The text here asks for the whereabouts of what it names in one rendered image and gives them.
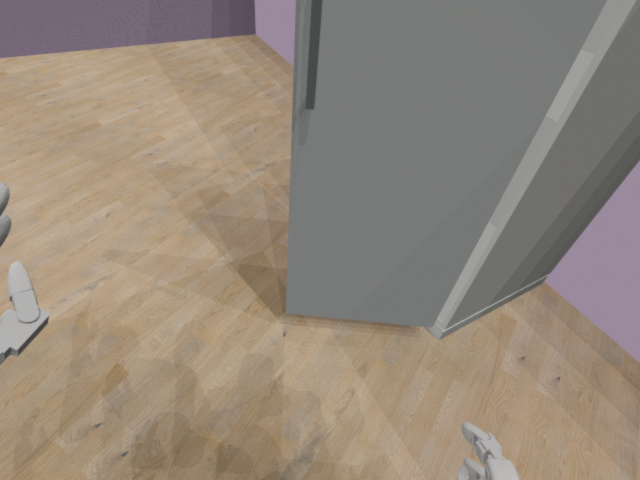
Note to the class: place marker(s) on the fridge door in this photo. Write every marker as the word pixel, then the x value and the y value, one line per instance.
pixel 423 111

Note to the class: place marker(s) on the robot left hand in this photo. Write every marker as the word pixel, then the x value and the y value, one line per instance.
pixel 18 328

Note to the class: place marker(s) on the robot right hand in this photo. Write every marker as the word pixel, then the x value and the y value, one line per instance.
pixel 489 452

